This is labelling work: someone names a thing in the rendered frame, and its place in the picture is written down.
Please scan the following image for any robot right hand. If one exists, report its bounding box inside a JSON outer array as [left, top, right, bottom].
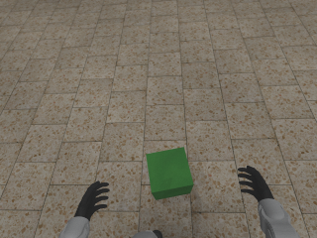
[[238, 166, 274, 202]]

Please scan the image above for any carton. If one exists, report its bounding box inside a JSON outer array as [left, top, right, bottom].
[[146, 147, 194, 200]]

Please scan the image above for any right robot forearm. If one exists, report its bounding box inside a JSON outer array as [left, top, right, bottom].
[[258, 198, 301, 238]]

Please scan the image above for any robot left hand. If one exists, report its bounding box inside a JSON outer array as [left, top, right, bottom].
[[74, 181, 110, 221]]

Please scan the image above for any left robot forearm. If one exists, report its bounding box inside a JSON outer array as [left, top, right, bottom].
[[58, 216, 90, 238]]

